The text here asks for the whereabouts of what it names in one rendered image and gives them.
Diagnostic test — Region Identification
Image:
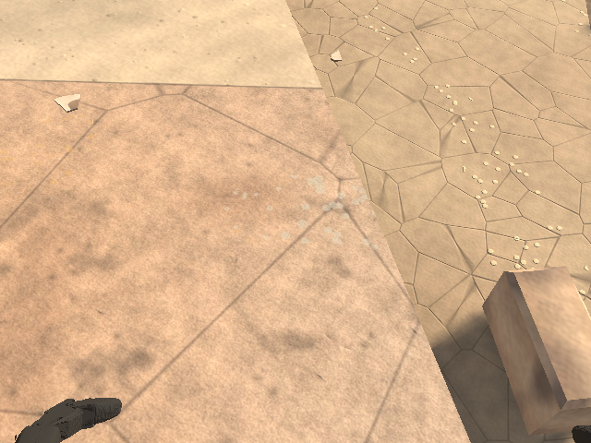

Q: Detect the left robot hand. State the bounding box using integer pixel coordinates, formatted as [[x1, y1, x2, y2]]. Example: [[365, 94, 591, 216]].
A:
[[15, 398, 122, 443]]

